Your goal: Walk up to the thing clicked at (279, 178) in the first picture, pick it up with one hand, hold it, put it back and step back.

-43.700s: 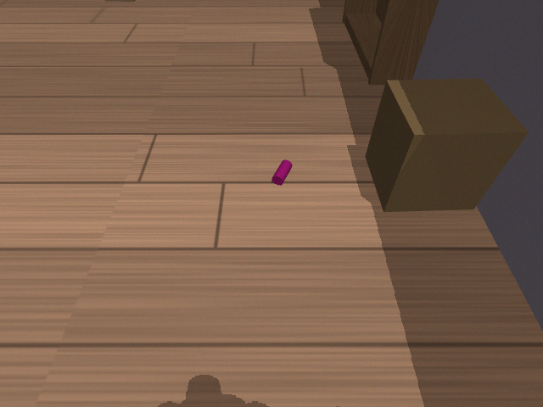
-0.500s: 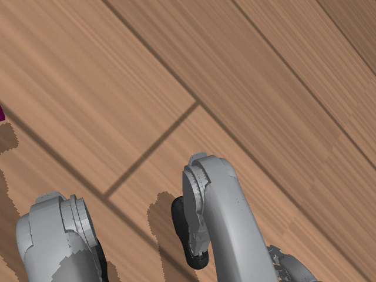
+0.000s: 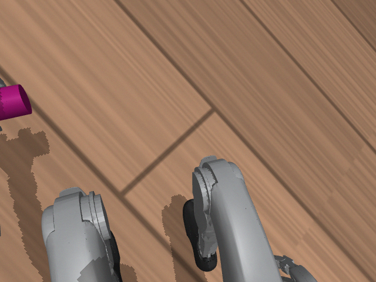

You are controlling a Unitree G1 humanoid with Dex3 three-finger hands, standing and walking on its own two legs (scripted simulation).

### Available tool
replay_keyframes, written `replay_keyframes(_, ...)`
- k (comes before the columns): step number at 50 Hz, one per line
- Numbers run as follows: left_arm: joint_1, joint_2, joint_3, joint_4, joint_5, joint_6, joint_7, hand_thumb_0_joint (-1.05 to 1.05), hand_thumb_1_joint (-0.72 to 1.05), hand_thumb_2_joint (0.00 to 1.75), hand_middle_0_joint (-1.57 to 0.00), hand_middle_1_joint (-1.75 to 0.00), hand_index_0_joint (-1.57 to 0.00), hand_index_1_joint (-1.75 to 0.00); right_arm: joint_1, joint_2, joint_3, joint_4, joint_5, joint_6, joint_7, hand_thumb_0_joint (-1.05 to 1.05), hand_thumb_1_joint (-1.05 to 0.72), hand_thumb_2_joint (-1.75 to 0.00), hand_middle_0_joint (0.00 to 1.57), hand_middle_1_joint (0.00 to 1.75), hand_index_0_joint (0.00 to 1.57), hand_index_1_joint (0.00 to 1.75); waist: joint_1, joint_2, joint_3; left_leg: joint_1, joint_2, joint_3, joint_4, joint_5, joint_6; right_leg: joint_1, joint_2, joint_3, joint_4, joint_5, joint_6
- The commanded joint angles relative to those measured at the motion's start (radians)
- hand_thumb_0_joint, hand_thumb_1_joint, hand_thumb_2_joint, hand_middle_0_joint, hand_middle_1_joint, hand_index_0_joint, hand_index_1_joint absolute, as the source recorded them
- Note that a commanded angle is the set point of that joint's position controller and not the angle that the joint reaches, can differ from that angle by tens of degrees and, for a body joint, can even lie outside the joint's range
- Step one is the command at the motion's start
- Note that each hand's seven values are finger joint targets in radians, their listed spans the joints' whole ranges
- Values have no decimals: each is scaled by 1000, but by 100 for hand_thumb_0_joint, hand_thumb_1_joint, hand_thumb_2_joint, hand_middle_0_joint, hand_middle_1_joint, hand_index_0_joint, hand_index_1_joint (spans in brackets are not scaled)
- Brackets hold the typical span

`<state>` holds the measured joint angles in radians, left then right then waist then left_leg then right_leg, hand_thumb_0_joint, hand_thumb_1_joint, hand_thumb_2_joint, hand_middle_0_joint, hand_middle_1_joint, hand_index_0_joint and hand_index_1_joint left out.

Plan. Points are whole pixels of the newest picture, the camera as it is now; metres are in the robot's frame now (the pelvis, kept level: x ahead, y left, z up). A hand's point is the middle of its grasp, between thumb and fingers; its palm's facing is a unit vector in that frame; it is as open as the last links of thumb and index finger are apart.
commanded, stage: lift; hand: left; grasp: from above
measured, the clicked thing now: out of the picture +0.50 +0.32 -0.16
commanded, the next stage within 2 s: hold in 1.56 s
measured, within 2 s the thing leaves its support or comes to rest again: neither
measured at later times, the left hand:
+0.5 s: hand out of the picture +0.41 +0.33 +0.00, palm faces -0.45 -0.11 -0.89, open 8.9 cm
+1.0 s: hand out of the picture +0.34 +0.28 +0.21, palm faces -0.44 -0.15 -0.88, open 8.9 cm
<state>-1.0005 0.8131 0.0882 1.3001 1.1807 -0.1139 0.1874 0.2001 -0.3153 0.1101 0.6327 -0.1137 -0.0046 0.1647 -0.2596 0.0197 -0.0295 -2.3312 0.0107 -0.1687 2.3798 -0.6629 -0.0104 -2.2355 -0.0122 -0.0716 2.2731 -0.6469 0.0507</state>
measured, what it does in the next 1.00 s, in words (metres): rises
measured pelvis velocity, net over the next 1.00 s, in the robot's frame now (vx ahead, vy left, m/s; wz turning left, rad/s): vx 0.02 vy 0.00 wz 0.12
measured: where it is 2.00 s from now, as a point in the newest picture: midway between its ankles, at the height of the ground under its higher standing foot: (158, 263)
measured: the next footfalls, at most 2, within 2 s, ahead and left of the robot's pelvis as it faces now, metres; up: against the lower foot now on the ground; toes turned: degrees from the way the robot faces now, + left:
none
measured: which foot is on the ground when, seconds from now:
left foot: down 0.00-1.00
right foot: down 0.00-1.00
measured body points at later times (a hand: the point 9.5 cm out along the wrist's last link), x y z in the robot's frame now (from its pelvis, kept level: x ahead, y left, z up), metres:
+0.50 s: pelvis +0.00 +0.01 +0.10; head +0.19 +0.06 +0.50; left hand +0.43 +0.33 +0.05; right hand +0.12 -0.26 -0.02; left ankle +0.08 +0.13 -0.30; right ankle +0.11 -0.13 -0.30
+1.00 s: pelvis +0.02 +0.00 +0.29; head +0.12 +0.02 +0.72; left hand +0.36 +0.29 +0.26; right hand +0.16 -0.25 +0.16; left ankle +0.07 +0.13 -0.30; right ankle +0.11 -0.13 -0.30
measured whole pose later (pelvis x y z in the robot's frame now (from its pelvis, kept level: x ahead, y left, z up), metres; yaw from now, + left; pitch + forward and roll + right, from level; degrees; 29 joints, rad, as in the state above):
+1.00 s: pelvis +0.02 +0.00 +0.29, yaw +7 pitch +21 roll -2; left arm -0.36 0.48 -0.12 0.70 0.96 0.03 0.04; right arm 0.20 -0.24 -0.01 0.69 0.03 0.01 -0.04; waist -0.07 0.04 -0.15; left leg -1.24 0.05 -0.03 1.42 -0.54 -0.01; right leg -1.21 -0.02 -0.02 1.37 -0.52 0.03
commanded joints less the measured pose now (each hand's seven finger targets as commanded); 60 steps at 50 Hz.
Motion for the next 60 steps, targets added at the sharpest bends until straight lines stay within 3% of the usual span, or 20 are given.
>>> replay_keyframes(1, -290, 283, 46, -249, -45, 24, -2, 0, 73, 42, -104, -53, -109, -48, 207, -252, -121, -24, 19, 21, -31, 0, -91, -90, 20, 30, 20, 30, 29, 341, -790, 590, -14, 124, -303, 194, 28, 413, 40, -77, -258, 202, -95)
replay_keyframes(5, -239, 244, 40, -339, -56, 28, -41, 0, 73, 44, -104, -53, -108, -48, 208, -244, -145, -22, 35, 40, -44, 0, -91, -90, 20, 30, 20, 30, 51, 359, -782, 640, -19, 120, -354, 198, 24, 402, 31, -67, -283, 198, -101)
replay_keyframes(7, -228, 255, 54, -401, -61, 29, -53, 0, 73, 46, -103, -54, -108, -49, 204, -238, -156, -25, 46, 49, -51, 0, -90, -90, 20, 30, 20, 30, 71, 367, -847, 702, -16, 113, -378, 234, 23, 415, 29, -62, -283, 227, -100)
replay_keyframes(9, -198, 225, 45, -430, -82, 27, -66, 0, 77, 50, -105, -56, -110, -51, 201, -225, -165, -30, 53, 55, -57, 0, -91, -90, 20, 30, 20, 30, 69, 327, -841, 702, -16, 119, -392, 226, 33, 439, 28, -53, -315, 223, -95)
replay_keyframes(12, -160, 177, 22, -448, -106, 24, -84, 0, 76, 49, -105, -56, -110, -52, 192, -215, -174, -29, 60, 55, -70, 0, -90, -90, 20, 30, 20, 30, 66, 272, -777, 681, -18, 115, -430, 166, 41, 439, 24, -46, -363, 182, -91)
replay_keyframes(16, -113, 154, 5, -538, -141, 24, -105, 0, 73, 49, -101, -59, -106, -54, 173, -196, -182, -53, 74, 54, -84, 0, -90, -90, 20, 30, 20, 30, 88, 243, -800, 705, -13, 109, -514, 78, 50, 515, 32, -36, -421, 131, -82)
replay_keyframes(17, -89, 114, -16, -541, -151, 26, -112, 0, 72, 47, -100, -59, -106, -54, 168, -190, -184, -55, 78, 54, -87, 0, -90, -90, 20, 30, 20, 30, 87, 233, -795, 717, -10, 106, -534, 66, 50, 528, 32, -34, -435, 128, -79)
replay_keyframes(21, -32, 113, -11, -639, -175, 42, -121, 0, 73, 47, -100, -59, -105, -53, 133, -193, -197, -68, 96, 51, -111, 0, -90, -90, 20, 30, 20, 30, 113, 251, -784, 831, 1, 60, -650, 3, 40, 548, 31, -38, -473, 107, -76)
replay_keyframes(26, 6, 96, 1, -751, -186, 76, -110, 0, 76, 51, -102, -60, -107, -55, 108, -168, -197, -67, 112, 54, -135, 0, -89, -90, 20, 30, 20, 30, 125, 241, -817, 978, 4, 63, -738, 118, 32, 677, 26, -28, -559, 188, -70)
replay_keyframes(31, 105, 60, -14, -740, -189, 119, -115, 0, 75, 51, -102, -59, -106, -54, 71, -148, -194, -52, 120, 56, -156, 0, -89, -89, 20, 30, 20, 30, 140, 216, -750, 1088, 9, 68, -852, 141, 31, 784, 25, -13, -682, 192, -64)
replay_keyframes(34, 204, 11, -39, -762, -209, 145, -125, 0, 73, 50, -101, -57, -105, -52, 46, -130, -189, -57, 128, 56, -167, 0, -88, -89, 20, 30, 20, 30, 153, 179, -697, 1128, 11, 74, -939, 87, 31, 884, 29, -4, -776, 153, -63)
replay_keyframes(35, 230, -29, -68, -776, -220, 152, -131, 0, 73, 49, -101, -57, -106, -52, 37, -118, -186, -63, 129, 54, -169, 0, -89, -89, 20, 30, 20, 30, 150, 172, -670, 1139, 9, 91, -963, 79, 31, 921, 32, -1, -814, 142, -63)
replay_keyframes(37, 267, -31, -64, -806, -233, 166, -135, 0, 72, 50, -101, -56, -105, -51, 30, -116, -186, -64, 136, 47, -178, 0, -89, -89, 20, 30, 20, 30, 162, 143, -672, 1192, 11, 91, -1007, 82, 31, 985, 35, 7, -867, 144, -63)
replay_keyframes(39, 304, -65, -91, -821, -242, 172, -138, 0, 71, 50, -101, -56, -104, -52, 18, -103, -182, -62, 141, 38, -187, 0, -89, -90, 20, 30, 20, 30, 158, 116, -625, 1215, 9, 105, -1043, 95, 31, 1037, 37, 14, -923, 147, -64)
replay_keyframes(44, 339, -85, -101, -812, -229, 157, -121, 0, 66, 46, -96, -57, -101, -52, 35, -81, -177, -48, 146, 4, -213, 0, -89, -90, 20, 30, 20, 30, 151, 40, -533, 1278, 0, 138, -1118, 168, 36, 1196, 33, 50, -1068, 192, -63)
replay_keyframes(47, 305, -115, -118, -806, -220, 143, -97, 0, 65, 46, -94, -58, -99, -53, 45, -79, -179, -33, 145, -15, -223, 0, -89, -90, 20, 30, 20, 30, 159, 79, -512, 1378, 3, 125, -1203, 170, 27, 1244, 32, 57, -1123, 196, -65)
replay_keyframes(52, 340, -140, -120, -745, -197, 154, -34, 0, 69, 50, -98, -59, -102, -55, 45, -76, -184, -10, 147, -32, -228, 0, -89, -90, 20, 30, 20, 30, 181, 93, -480, 1502, 1, 129, -1317, 197, 17, 1356, 36, 68, -1236, 206, -65)
replay_keyframes(53, 344, -158, -137, -723, -194, 161, -27, 0, 70, 49, -99, -57, -103, -53, 42, -73, -184, -5, 148, -33, -228, 0, -89, -90, 20, 30, 20, 30, 183, 87, -462, 1518, 0, 131, -1338, 205, 15, 1371, 37, 69, -1258, 213, -65)
replay_keyframes(60, 336, -207, -184, -635, -210, 189, -11, 0, 74, 53, -103, -58, -107, -54, 56, -69, -189, 15, 149, -45, -232, 0, -89, -90, 20, 30, 20, 30, 184, 40, -394, 1627, -7, 153, -1452, 293, 17, 1507, 45, 74, -1394, 288, -58)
